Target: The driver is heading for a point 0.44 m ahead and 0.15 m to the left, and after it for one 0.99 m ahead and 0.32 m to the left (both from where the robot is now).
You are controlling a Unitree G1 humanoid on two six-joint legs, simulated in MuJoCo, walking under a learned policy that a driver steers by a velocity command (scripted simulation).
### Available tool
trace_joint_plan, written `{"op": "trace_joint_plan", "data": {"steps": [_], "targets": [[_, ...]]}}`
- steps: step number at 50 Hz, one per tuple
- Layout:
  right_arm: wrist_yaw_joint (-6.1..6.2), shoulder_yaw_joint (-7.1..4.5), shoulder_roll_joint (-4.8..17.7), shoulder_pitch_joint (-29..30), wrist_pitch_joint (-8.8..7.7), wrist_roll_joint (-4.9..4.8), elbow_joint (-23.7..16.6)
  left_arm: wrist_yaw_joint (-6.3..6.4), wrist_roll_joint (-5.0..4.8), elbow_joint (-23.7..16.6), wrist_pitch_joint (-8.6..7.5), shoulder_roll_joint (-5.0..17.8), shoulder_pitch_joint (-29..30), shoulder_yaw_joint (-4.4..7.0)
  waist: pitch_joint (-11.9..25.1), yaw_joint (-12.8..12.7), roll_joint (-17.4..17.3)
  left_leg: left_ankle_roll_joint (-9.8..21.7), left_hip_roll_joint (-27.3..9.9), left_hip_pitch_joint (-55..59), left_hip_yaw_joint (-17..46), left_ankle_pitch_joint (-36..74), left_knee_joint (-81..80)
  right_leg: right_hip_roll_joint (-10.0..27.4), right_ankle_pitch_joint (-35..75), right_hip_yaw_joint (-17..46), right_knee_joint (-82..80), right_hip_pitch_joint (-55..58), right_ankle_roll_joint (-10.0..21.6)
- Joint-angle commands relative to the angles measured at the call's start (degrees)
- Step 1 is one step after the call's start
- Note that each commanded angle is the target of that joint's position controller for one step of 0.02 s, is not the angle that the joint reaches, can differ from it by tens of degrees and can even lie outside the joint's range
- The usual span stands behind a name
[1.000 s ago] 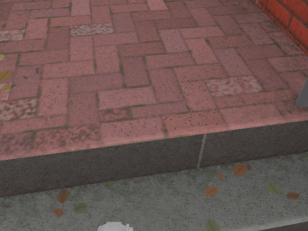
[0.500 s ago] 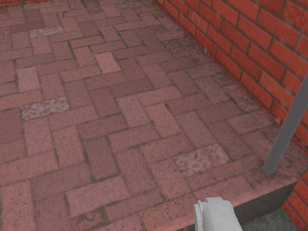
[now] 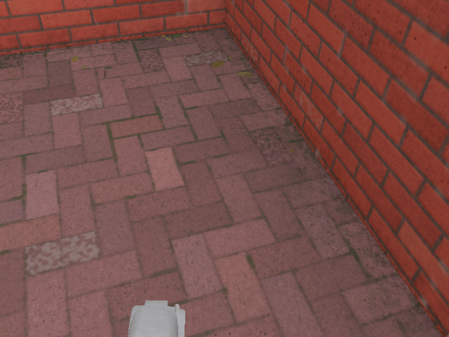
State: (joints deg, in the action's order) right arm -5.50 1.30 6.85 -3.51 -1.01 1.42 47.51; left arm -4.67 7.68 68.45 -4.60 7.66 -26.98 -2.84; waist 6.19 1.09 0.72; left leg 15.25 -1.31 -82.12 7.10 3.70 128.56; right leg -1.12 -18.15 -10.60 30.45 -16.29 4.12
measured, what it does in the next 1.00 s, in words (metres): climbs, turning left: left foot 0.19 m higher, then right foot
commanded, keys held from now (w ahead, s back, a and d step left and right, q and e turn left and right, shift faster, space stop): w+q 0.40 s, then q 0.42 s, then no key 0.18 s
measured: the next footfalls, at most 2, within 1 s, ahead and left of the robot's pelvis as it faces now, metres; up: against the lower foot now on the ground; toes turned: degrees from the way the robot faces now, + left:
left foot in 0.18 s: +0.25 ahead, +0.13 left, +0.19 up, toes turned +5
right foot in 0.70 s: +0.56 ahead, +0.01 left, +0.19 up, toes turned +27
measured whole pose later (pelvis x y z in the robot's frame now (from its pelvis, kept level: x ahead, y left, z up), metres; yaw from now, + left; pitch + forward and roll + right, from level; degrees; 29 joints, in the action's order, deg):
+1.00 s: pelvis +0.40 +0.05 +0.19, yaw +32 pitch +2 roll -3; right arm -2.3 -3.1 13.0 -10.7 -2.5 -0.1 43.3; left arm 1.2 -0.1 43.3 -5.4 12.3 -6.9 4.7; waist 2.2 -1.0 -2.0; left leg -2.8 -4.5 -24.5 -0.6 -19.4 44.9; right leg 1.9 -6.2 -10.7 25.6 -21.2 1.8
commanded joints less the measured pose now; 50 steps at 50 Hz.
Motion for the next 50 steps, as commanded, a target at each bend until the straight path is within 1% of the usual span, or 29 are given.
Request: {"op": "trace_joint_plan", "data": {"steps": [1,4,8,10,11,12,13,14,15,17,19,21,24,27,29,33,34,35,36,37,38,39,40,41,44,47,48,49,50], "targets": [[0.67,-0.33,6.4,9.5,1.58,-0.12,-5.2,-0.76,0.62,-5.4,-1.92,4.6,1.2,-0.15,-4.1,-1.8,5.3,-0.9,-2.7,7.3,-9.9,-4.9,-13.8,9.9,5.7,3.8,-22.3,-7.4,6.5],[1.37,0.26,4.5,14.0,2.74,1.43,-6.8,-2.05,-1.88,-6.8,-1.51,5.8,-0.2,-0.26,-3.3,-1.5,6.1,-1.9,-3.1,13.6,-15.7,-17.0,-32.6,15.6,22.5,3.7,-27.0,0.7,8.3],[-0.76,0.97,2.8,10.7,2.35,0.64,-8.4,-1.32,-3.88,-7.7,-2.98,15.5,-0.7,2.67,2.0,1.3,9.9,-5.4,4.2,20.0,-17.9,-36.9,-49.8,20.7,79.2,-0.3,-16.1,21.9,9.8],[-0.09,0.95,3.1,1.2,0.98,1.10,-5.3,-1.60,-2.88,-8.1,-2.29,16.1,-0.6,3.99,6.0,3.0,10.8,-3.9,6.4,26.3,-14.1,-28.7,-55.4,20.5,95.7,-1.5,-7.3,29.3,10.8],[0.80,0.99,4.6,-1.8,0.63,-0.41,-3.7,-1.25,-1.40,-8.2,-2.27,13.7,-3.9,3.89,10.5,1.3,7.3,-1.7,6.4,40.1,-6.8,-23.3,-56.6,19.8,100.6,0.8,-3.4,18.8,9.5],[1.55,-0.41,7.9,-8.8,0.47,-1.35,-1.4,-1.21,-1.64,-9.0,-1.98,14.2,-1.5,4.36,11.7,4.8,5.8,-1.6,7.6,51.0,-2.0,-25.0,-61.9,17.1,95.8,1.5,2.6,9.7,8.2],[2.52,-2.38,13.4,-17.7,0.44,-0.36,2.1,-1.56,-0.54,-12.3,-1.44,12.4,2.7,4.38,11.7,7.9,-0.8,0.4,7.5,63.0,8.7,-30.5,-72.8,12.0,82.1,3.8,14.8,-4.5,8.2],[2.53,-3.52,17.2,-27.7,0.18,1.86,5.8,-2.51,-1.07,-12.5,-0.18,9.9,9.0,4.76,9.1,11.2,-14.1,6.5,-0.7,71.3,31.3,-30.3,-92.7,-0.6,21.4,7.0,46.6,-25.5,2.4],[3.52,-4.20,17.3,-30.1,-1.66,2.96,6.7,-2.32,-2.52,-13.7,0.03,7.6,10.1,4.23,10.4,10.0,-11.8,1.3,-2.2,73.4,43.0,-38.5,-99.5,-3.8,20.2,25.1,66.7,-34.5,3.3],[2.80,-3.57,11.5,-22.1,-4.03,1.22,10.2,-0.09,-4.33,-16.3,-1.19,7.3,14.3,3.78,1.0,3.5,-6.5,-2.1,-2.3,68.3,37.9,-26.9,-96.5,-6.7,19.4,30.4,85.1,-48.2,4.0],[2.30,-1.95,5.3,-12.0,-4.48,0.28,11.3,1.64,-3.25,-18.9,-1.09,5.1,17.3,1.92,1.5,-3.6,3.8,-3.5,-1.6,62.9,27.0,-15.9,-93.4,-2.7,14.3,26.6,82.8,-50.8,4.2],[1.47,-1.22,4.5,-6.7,-5.78,0.50,11.0,2.73,-3.07,-19.4,-0.27,8.8,18.0,2.96,0.7,-8.6,3.0,-4.6,1.1,56.2,16.0,-3.0,-94.8,0.8,10.5,19.1,75.1,-48.4,2.1],[3.34,-2.60,9.6,-6.8,-8.88,1.35,4.7,4.76,-5.56,-23.1,-2.65,12.0,22.2,4.90,3.4,-6.0,-2.7,-7.2,3.6,49.9,7.8,15.1,-100.6,3.9,4.5,13.1,56.0,-30.5,-5.6],[4.84,-4.49,11.6,-15.3,-9.41,0.26,5.0,3.23,-5.08,-26.5,-2.45,7.6,28.9,4.01,0.7,-0.8,-1.5,-6.9,3.7,57.0,6.4,16.0,-101.3,5.4,9.0,11.5,30.8,-25.7,-8.3],[3.64,-4.67,9.4,-19.0,-9.07,-0.98,4.9,2.55,-4.56,-27.9,-0.69,4.2,32.1,3.26,-2.4,-0.2,-3.8,-4.5,0.9,54.7,10.6,11.6,-103.1,5.1,15.7,9.6,18.3,-19.1,-8.2],[2.80,-7.16,15.2,-17.2,-8.43,-2.31,1.2,3.31,-7.27,-28.6,-1.94,10.5,31.1,5.85,-2.1,-1.0,-4.6,-6.4,-2.3,65.0,17.2,23.2,-98.5,1.2,18.3,8.6,3.4,-11.2,-5.9],[2.56,-7.32,15.0,-14.9,-8.20,-2.21,1.0,4.07,-8.02,-26.5,-3.07,13.0,24.8,7.43,-1.0,-4.0,-3.1,-8.8,0.2,64.5,16.7,27.8,-93.6,1.3,22.8,9.1,-0.9,-2.5,-3.7],[1.88,-5.97,11.4,-14.3,-8.34,-3.39,-1.0,5.35,-9.40,-24.7,-4.21,15.0,14.0,8.25,10.0,-7.0,0.2,-12.8,4.5,60.9,14.1,26.3,-83.2,7.8,43.1,12.8,1.1,16.9,3.7],[2.08,-3.89,3.0,-20.4,-8.38,-2.95,-2.1,6.53,-7.36,-24.4,-4.26,17.9,7.6,8.45,23.1,-4.0,14.3,-17.6,12.9,48.6,5.5,-14.2,-65.3,23.1,72.9,27.9,1.9,38.5,18.3],[2.63,-5.32,6.9,-25.6,-7.01,-1.07,-1.4,5.46,-4.78,-25.3,-3.30,16.8,10.8,8.45,25.9,-1.5,18.5,-19.5,11.7,42.1,1.6,-45.4,-52.7,33.4,67.3,44.6,-6.4,36.1,25.9],[3.41,-6.93,11.6,-20.5,-5.10,-0.44,-2.3,5.90,-5.29,-26.0,-2.89,15.8,16.5,9.31,12.7,-1.4,11.2,-20.1,6.6,37.8,0.2,-42.7,-42.6,31.0,38.7,42.3,-10.6,22.8,20.1],[4.62,-6.66,11.5,-17.4,-3.36,0.76,-1.8,6.49,-7.75,-27.5,-2.53,10.5,21.7,8.19,6.7,-0.5,5.1,-20.1,2.2,40.2,-0.5,-37.1,-42.3,26.6,18.0,33.8,-14.2,9.5,12.6],[5.27,-6.19,9.9,-18.7,-2.86,1.25,-1.5,6.94,-9.12,-30.1,-2.39,6.3,26.4,6.87,4.2,1.7,4.1,-19.6,-0.1,46.9,-0.8,-34.9,-47.1,22.9,11.2,26.1,-17.8,0.9,8.5],[4.98,-5.90,9.1,-16.6,-3.29,1.88,-1.8,7.00,-9.02,-31.4,-2.42,6.5,28.8,7.13,0.7,1.8,5.5,-19.7,-0.4,50.2,-3.4,-33.9,-47.9,20.0,15.6,19.9,-19.1,-4.3,8.9],[1.69,-4.74,7.2,-13.3,-3.39,-0.03,-4.5,7.10,-6.65,-31.8,-3.28,10.4,32.3,8.81,0.1,2.7,2.2,-19.5,-0.6,57.5,-7.8,-28.0,-57.1,11.3,13.2,6.8,-19.2,-9.9,5.4],[0.29,-5.50,8.4,-12.0,-3.20,0.19,-4.3,4.83,-8.29,-32.0,-3.69,9.7,31.8,8.77,-1.4,2.3,3.7,-20.9,-3.3,61.6,-8.6,-24.7,-77.2,12.5,7.5,9.0,-16.2,-7.7,4.5],[0.57,-5.91,9.2,-12.3,-3.29,-0.01,-4.8,4.26,-8.53,-31.7,-3.67,10.7,30.4,9.35,-1.2,2.2,3.7,-20.2,-3.4,62.4,-8.6,-24.6,-82.1,15.0,6.5,12.2,-14.7,-5.9,5.6],[4.86,-4.04,5.8,-6.9,-0.85,-3.88,-9.1,5.97,-7.81,-27.2,-0.23,10.5,21.0,7.85,-0.9,-0.5,8.0,-16.4,-2.8,61.3,-9.8,-22.5,-93.1,16.0,14.0,10.7,-13.9,-1.3,8.1],[6.78,-4.26,7.3,-8.2,0.04,-3.31,-9.8,6.61,-7.43,-27.0,1.35,8.9,19.5,7.43,-0.3,0.4,7.2,-14.6,-1.2,64.9,-10.3,-17.0,-98.3,16.1,17.2,11.4,-10.7,-0.4,7.8]]}}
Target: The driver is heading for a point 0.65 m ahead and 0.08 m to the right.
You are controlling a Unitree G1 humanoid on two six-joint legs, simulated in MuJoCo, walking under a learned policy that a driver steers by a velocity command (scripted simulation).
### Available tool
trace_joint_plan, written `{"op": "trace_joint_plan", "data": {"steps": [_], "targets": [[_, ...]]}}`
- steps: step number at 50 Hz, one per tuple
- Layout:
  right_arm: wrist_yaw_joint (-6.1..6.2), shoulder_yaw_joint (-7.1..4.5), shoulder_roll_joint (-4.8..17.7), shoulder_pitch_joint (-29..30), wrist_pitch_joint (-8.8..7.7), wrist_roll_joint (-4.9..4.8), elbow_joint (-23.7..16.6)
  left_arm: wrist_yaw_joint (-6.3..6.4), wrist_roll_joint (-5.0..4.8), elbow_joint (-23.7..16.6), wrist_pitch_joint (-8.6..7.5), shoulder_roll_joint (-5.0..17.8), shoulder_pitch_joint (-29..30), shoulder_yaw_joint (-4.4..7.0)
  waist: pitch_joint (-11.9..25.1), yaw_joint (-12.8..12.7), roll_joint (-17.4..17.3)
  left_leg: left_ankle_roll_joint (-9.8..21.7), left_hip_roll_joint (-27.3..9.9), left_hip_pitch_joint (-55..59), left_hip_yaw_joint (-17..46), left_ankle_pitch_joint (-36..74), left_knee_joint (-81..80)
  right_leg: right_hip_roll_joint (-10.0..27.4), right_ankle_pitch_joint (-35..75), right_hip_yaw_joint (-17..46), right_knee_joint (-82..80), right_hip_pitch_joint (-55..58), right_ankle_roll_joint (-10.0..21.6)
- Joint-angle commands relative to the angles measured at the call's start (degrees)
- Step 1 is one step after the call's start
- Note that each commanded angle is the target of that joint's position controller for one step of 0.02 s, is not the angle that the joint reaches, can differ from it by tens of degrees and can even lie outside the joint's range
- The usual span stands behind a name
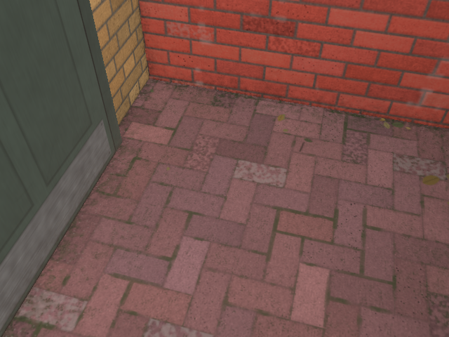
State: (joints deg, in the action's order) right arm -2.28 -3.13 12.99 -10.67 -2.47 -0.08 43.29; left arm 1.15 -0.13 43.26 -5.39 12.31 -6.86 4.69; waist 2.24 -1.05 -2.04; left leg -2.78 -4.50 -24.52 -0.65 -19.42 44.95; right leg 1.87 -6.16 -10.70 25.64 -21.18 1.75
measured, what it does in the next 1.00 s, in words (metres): steps on the spot: left foot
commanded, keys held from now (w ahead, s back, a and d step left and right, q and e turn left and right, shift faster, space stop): no key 1.00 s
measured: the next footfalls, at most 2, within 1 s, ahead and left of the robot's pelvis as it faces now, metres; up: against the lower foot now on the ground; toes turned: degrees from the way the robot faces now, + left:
left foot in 0.02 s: +0.06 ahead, +0.12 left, +0.00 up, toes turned +3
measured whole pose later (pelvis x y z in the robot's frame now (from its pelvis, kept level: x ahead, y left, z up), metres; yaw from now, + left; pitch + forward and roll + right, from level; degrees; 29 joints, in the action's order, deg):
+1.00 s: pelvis +0.05 -0.01 +0.00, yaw +2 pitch -2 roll -1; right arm 3.1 -2.4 9.9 -15.2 0.5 0.1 45.8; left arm 2.1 0.0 52.2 -1.3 9.5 -8.4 1.0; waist -1.4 -0.1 -1.4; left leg -1.5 -2.9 -11.1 0.3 -20.5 33.1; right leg 0.3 -14.2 -6.2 30.5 -14.9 1.7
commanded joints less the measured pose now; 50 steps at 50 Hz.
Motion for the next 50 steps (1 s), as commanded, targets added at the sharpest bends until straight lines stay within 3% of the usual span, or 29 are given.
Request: {"op": "trace_joint_plan", "data": {"steps": [1,2,3,4,5,6,9,10,13,22,30,50], "targets": [[4.40,-0.71,5.3,-2.5,2.06,-0.02,-6.1,1.21,0.09,-1.5,3.02,3.7,-2.4,-0.42,3.5,2.6,8.2,5.6,0.9,9.3,1.1,11.0,-17.1,11.6,1.6,10.3,-2.7,3.5,7.6],[4.99,-1.95,11.6,-1.5,2.31,1.57,-8.2,1.42,0.82,-2.3,3.16,2.1,-4.1,-0.84,4.4,-0.5,-1.8,9.0,-7.6,10.3,13.0,21.7,-19.6,6.1,-7.4,4.8,5.6,0.8,3.1],[4.68,-2.00,12.1,2.2,3.40,1.16,-8.9,1.41,1.95,-3.4,2.73,0.6,-3.6,-1.51,4.1,-1.8,-14.2,15.0,-11.6,7.0,19.0,11.7,-25.0,-0.5,-13.8,2.6,6.8,-0.4,0.1],[4.04,-0.81,6.8,3.3,3.41,0.68,-9.8,1.74,1.70,-3.0,2.85,4.8,-0.1,-0.55,2.5,0.8,-10.5,14.8,-10.0,4.6,18.1,1.2,-27.0,-0.1,-11.1,5.0,7.8,2.4,-0.5],[3.71,-0.22,4.8,5.1,3.32,0.50,-9.5,1.67,1.09,-2.9,3.05,4.1,1.1,-0.83,1.6,0.3,-9.5,12.4,-7.7,4.0,15.5,-4.9,-26.7,0.2,-7.9,6.1,6.0,4.0,-0.2],[3.63,-0.09,4.0,5.3,3.26,0.41,-9.3,1.63,1.19,-1.7,3.15,2.9,0.6,-1.17,1.2,0.3,-8.5,10.2,-5.3,4.2,12.6,-7.4,-25.3,0.4,-6.1,6.1,5.0,5.6,-0.1],[3.61,0.46,2.0,4.2,2.79,0.06,-8.3,1.10,1.80,-0.3,2.79,3.3,-1.3,-1.40,-1.1,0.7,-5.6,7.4,-1.8,3.4,8.3,-7.5,-21.4,1.6,-4.2,8.3,1.6,7.1,0.1],[3.44,0.62,1.4,2.5,2.79,0.20,-8.2,1.22,1.50,0.0,2.61,4.0,-0.6,-1.21,-2.3,1.8,-1.5,6.7,-0.9,3.8,7.3,-6.1,-20.3,1.5,-5.8,8.0,1.0,6.0,0.4],[3.62,0.23,2.2,1.2,2.73,0.55,-7.5,1.09,0.67,1.1,2.33,2.2,-1.0,-1.75,-2.7,2.0,2.1,6.0,0.5,6.1,5.2,-2.2,-17.0,1.3,-6.6,7.9,0.2,4.5,0.7],[3.85,0.34,0.7,1.0,2.74,0.06,-6.6,1.36,0.57,2.2,2.45,2.0,-2.3,-2.23,-0.6,1.2,2.2,5.3,1.2,6.9,3.4,3.3,-15.0,2.0,-4.7,9.0,0.6,8.3,2.1],[4.33,0.01,1.1,-1.0,2.58,0.15,-5.2,1.22,0.39,2.6,2.96,1.9,-1.8,-2.45,-1.9,0.6,0.7,4.6,1.1,6.2,3.1,4.5,-15.9,1.9,-4.0,9.2,0.5,9.6,2.7],[5.64,-0.43,1.9,-5.3,2.30,0.24,-0.1,1.09,0.06,6.4,3.60,2.2,-0.4,-2.75,-2.2,0.8,1.2,4.1,0.7,8.5,2.4,7.2,-18.1,1.7,-0.7,9.4,-0.8,11.4,3.3]]}}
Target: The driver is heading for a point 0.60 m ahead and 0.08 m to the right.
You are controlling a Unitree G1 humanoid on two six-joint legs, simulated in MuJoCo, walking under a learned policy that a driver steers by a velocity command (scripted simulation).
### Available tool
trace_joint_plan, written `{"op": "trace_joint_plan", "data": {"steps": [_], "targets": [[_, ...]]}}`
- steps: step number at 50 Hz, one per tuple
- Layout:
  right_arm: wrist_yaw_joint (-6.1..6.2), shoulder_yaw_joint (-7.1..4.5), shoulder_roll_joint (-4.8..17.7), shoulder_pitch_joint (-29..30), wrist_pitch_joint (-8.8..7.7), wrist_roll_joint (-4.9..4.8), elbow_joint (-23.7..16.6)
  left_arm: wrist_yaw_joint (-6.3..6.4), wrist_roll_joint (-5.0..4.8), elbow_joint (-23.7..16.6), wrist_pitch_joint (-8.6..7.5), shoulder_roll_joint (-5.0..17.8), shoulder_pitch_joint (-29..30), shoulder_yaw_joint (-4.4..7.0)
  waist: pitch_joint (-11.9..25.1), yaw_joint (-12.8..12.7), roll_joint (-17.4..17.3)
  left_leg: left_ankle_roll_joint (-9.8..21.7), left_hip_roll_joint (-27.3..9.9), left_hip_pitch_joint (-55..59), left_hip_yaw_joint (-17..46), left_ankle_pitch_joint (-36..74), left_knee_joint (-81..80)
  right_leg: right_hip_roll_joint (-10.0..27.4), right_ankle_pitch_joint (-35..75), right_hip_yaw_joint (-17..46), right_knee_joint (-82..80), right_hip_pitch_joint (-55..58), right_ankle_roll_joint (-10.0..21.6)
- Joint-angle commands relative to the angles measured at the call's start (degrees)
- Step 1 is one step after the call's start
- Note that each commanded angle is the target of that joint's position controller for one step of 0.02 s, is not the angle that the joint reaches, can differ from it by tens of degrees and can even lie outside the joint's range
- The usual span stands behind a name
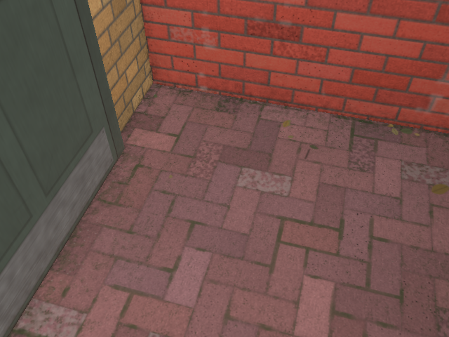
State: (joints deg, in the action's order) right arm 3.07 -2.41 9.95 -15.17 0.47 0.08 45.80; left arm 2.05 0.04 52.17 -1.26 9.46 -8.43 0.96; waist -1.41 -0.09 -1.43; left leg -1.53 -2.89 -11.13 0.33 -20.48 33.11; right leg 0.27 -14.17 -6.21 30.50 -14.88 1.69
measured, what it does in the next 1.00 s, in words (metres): walks ahead: right foot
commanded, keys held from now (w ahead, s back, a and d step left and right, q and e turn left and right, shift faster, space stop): no key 0.04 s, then w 0.92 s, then no key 0.04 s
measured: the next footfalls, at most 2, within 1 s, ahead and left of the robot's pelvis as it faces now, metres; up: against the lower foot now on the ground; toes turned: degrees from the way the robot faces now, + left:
right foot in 0.62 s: +0.35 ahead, -0.13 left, +0.00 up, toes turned -3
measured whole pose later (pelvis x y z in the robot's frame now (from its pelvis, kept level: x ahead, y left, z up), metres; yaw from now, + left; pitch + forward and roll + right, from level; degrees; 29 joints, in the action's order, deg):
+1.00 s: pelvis +0.37 -0.04 +0.01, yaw +0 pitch +2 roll -2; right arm 0.7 -3.6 13.5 -5.1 -3.9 -0.6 44.1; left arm 0.3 -0.6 53.9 -4.6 12.5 -21.5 1.9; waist 1.4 -4.2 -2.3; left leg -0.6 -7.5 -42.5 1.6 5.7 42.6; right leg -3.7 -12.2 -3.8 13.0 -3.1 3.2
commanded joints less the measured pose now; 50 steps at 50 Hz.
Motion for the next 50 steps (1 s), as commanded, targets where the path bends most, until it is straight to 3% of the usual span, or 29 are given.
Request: {"op": "trace_joint_plan", "data": {"steps": [1,3,4,6,9,13,14,15,16,17,18,20,21,22,23,24,25,28,30,31,32,33,34,35,36,38,40,43,50], "targets": [[0.34,-1.16,5.0,-0.9,-0.62,0.05,-2.2,0.21,-0.09,-2.2,-0.48,5.1,1.1,0.96,1.4,-0.2,0.5,2.8,-0.9,-4.8,1.4,8.5,-6.5,3.3,7.5,5.0,-5.8,5.2,3.4],[0.26,-1.20,4.5,-3.1,-0.51,-0.10,-0.6,0.18,-0.27,-0.7,-0.32,5.2,-0.9,1.06,3.0,-0.2,0.9,3.1,0.3,-3.9,-0.2,1.8,-6.0,2.9,-0.9,4.8,-6.5,6.3,3.9],[-2.88,-2.96,9.9,-1.4,-2.06,2.15,-1.9,-3.72,-0.14,-3.2,-2.75,10.0,-2.5,3.06,-5.1,-1.1,2.2,5.3,0.0,-11.3,0.2,-15.8,-11.2,5.2,-20.6,6.4,-11.9,2.4,5.0],[-3.96,-3.21,8.2,-0.8,-3.66,2.70,-1.2,-5.47,0.30,-3.8,-4.76,10.5,-2.8,4.25,-6.1,-1.3,3.5,7.4,-0.6,-10.6,0.6,-17.0,-11.2,9.2,-29.9,12.4,-15.8,2.5,8.0],[-2.01,-2.79,4.7,1.4,-6.15,2.64,-1.3,-2.78,-0.73,-7.0,-4.96,8.4,-0.9,4.18,-0.7,-0.4,5.6,7.4,1.3,-0.2,-3.3,-0.2,-7.1,15.1,-26.4,19.3,-21.6,4.0,12.0],[-2.16,-3.28,4.9,-6.1,-8.16,3.20,0.9,-1.34,1.61,-8.8,-3.08,7.9,-0.9,4.47,-1.2,2.5,2.9,10.6,0.7,9.9,-3.3,1.0,-12.4,10.9,-19.2,13.1,-15.8,-0.9,12.5],[-1.84,-3.43,5.1,-9.9,-8.69,3.20,2.3,-1.54,2.93,-9.6,-3.11,6.7,0.8,4.33,-1.9,4.4,0.4,13.5,-2.8,13.5,2.1,-1.0,-14.4,7.2,-14.2,8.2,-7.5,-6.1,10.1],[-1.27,-3.93,8.2,-15.3,-9.23,3.17,3.7,-2.40,4.31,-10.9,-3.39,3.5,3.1,3.52,-0.7,6.6,-6.9,19.9,-12.3,21.8,17.2,1.7,-19.5,0.9,-8.8,2.3,7.4,-17.1,5.7],[-1.07,-3.65,8.9,-19.2,-9.86,3.68,3.8,-3.52,4.72,-11.6,-4.32,2.4,5.5,3.20,-2.8,9.7,-8.3,23.6,-19.2,28.5,27.8,8.6,-24.2,-1.9,-16.4,7.4,20.0,-30.7,4.9],[-1.38,-2.98,8.3,-17.3,-10.63,4.75,4.2,-3.89,3.37,-10.8,-4.96,3.2,3.3,3.60,-4.9,6.9,-6.6,22.1,-21.1,29.0,25.2,13.2,-23.7,0.3,-16.1,12.4,28.0,-36.7,5.8],[-1.93,-2.57,6.9,-13.9,-10.50,4.72,4.3,-3.89,2.72,-10.0,-4.97,4.8,2.2,4.06,-4.1,5.8,-4.6,19.9,-18.8,27.5,18.9,15.9,-22.7,1.4,-13.8,11.1,34.4,-37.2,6.1],[-2.44,-0.77,3.4,-12.6,-9.47,4.09,5.1,-4.49,3.75,-10.5,-4.64,3.8,2.4,4.11,-3.4,4.1,-4.0,16.7,-14.7,23.1,11.4,16.5,-22.7,3.0,-10.0,7.6,38.6,-36.6,6.8],[-2.70,-3.01,10.5,-10.4,-6.82,-2.74,3.9,-4.04,-6.82,-13.7,-4.44,6.3,9.3,3.49,-8.5,2.7,-3.0,14.0,-15.4,25.8,13.1,26.7,-21.8,5.7,-9.9,7.1,32.6,-45.9,4.5],[-2.68,-2.97,10.4,-9.7,-5.50,-3.05,3.7,-4.20,-6.39,-14.5,-4.47,5.0,11.2,2.37,-7.8,3.1,-0.2,12.9,-15.8,24.3,11.4,28.8,-22.3,6.6,-8.1,7.1,27.3,-44.9,3.2],[-2.32,-2.74,10.0,-8.3,-4.90,-2.17,3.1,-4.63,-4.30,-14.9,-4.67,3.3,11.2,1.49,-7.0,2.5,0.1,11.7,-14.0,18.4,8.3,27.7,-23.2,6.6,-3.9,6.4,20.1,-38.2,2.2],[-2.19,-3.17,11.1,-7.5,-4.68,-1.75,2.9,-5.40,-2.54,-14.6,-4.66,2.7,10.3,1.17,-5.4,2.2,-1.6,11.0,-11.3,11.9,4.6,26.5,-24.0,5.1,1.0,4.0,14.0,-28.2,1.3],[-2.15,-3.78,13.0,-7.9,-4.73,-1.71,3.1,-5.84,-1.92,-14.4,-4.46,3.3,9.4,1.25,-3.9,2.0,-4.3,11.6,-11.1,6.6,3.8,26.3,-25.9,3.0,4.4,1.1,12.3,-19.1,1.0],[-1.90,-4.30,13.9,-5.4,-5.71,-2.01,3.2,-4.63,-1.87,-11.7,-3.05,9.1,0.7,3.87,-0.9,-4.7,-5.6,9.5,-10.1,4.8,-0.2,42.0,-19.0,-0.9,11.5,0.4,7.0,-3.9,3.8],[-1.66,-3.92,12.6,-4.1,-5.89,-1.73,3.1,-3.10,-1.15,-6.9,-1.97,13.4,-13.5,6.42,7.3,-11.5,-5.5,6.1,-6.6,0.1,-3.5,50.5,0.6,-2.9,9.5,-0.1,5.5,14.8,6.7],[-1.83,-2.42,8.2,-4.0,-5.75,-0.28,2.1,-1.97,-0.33,-5.2,-1.57,17.6,-21.8,7.23,12.8,-14.1,3.5,3.1,-2.1,-12.0,-4.1,28.4,22.2,8.2,1.7,15.0,4.5,27.9,9.8],[-2.22,-0.05,-1.4,-11.8,-6.66,-0.78,0.9,-2.33,1.02,-6.1,-2.66,20.3,-18.9,6.10,19.6,-5.7,20.5,2.2,7.2,-22.6,3.4,-13.9,42.0,20.9,-8.8,45.7,-10.0,31.7,18.3],[-2.55,-1.26,3.8,-9.1,-7.75,-2.90,0.9,-2.51,0.31,-6.9,-3.30,16.0,-14.8,5.17,16.7,-6.2,17.3,2.6,5.6,-29.3,8.5,-10.1,50.9,21.6,-21.0,55.0,-21.2,27.4,19.6],[-2.79,-2.16,7.8,-3.7,-8.17,-4.13,-0.6,-2.56,-0.30,-6.8,-3.85,12.5,-10.8,4.18,7.0,-5.1,11.0,4.2,1.6,-34.6,6.0,-4.5,51.6,20.6,-23.4,45.9,-20.7,20.0,16.6],[-2.41,-2.21,9.0,-0.6,-8.15,-3.18,-1.6,-2.75,-0.30,-7.0,-4.24,10.9,-6.6,3.48,3.9,-3.3,4.2,5.0,-2.0,-32.7,4.5,2.0,48.9,18.5,-16.3,37.6,-20.3,11.8,14.2],[-2.04,-2.52,8.8,-1.0,-7.71,-1.92,-1.4,-3.07,0.51,-6.8,-4.74,9.6,-4.0,2.84,3.4,-1.0,3.1,5.3,-4.2,-28.8,4.4,6.3,46.0,15.5,-9.9,31.0,-20.4,5.7,12.4],[-2.16,-2.68,7.8,-4.4,-6.28,-1.73,-0.4,-3.33,0.94,-5.6,-5.14,7.8,-3.1,2.18,3.4,1.8,5.2,5.5,-6.2,-24.5,4.8,9.4,42.2,12.2,-4.5,23.0,-21.9,0.2,11.6],[-1.76,-2.46,7.5,-3.2,-4.85,-1.31,-0.5,-3.24,0.63,-4.3,-5.56,9.2,-4.6,2.29,1.1,2.2,3.8,4.3,-7.0,-26.8,4.1,11.3,38.6,12.0,0.3,19.0,-23.6,-2.2,12.5],[-1.53,-1.97,7.1,4.0,-4.31,-0.18,-3.1,-2.24,0.20,-2.8,-5.30,10.9,-7.8,2.54,-0.5,0.7,2.0,1.7,-7.4,-33.0,3.5,18.2,29.6,12.6,5.1,16.3,-24.6,-0.2,13.2],[-2.95,-1.34,6.0,16.9,-5.38,-0.73,-6.3,-1.28,-0.92,-0.7,-3.57,12.6,-12.8,2.94,-2.6,-4.4,3.1,0.8,-2.7,-28.8,-0.5,29.2,3.0,10.6,15.9,8.6,-22.3,8.0,9.3]]}}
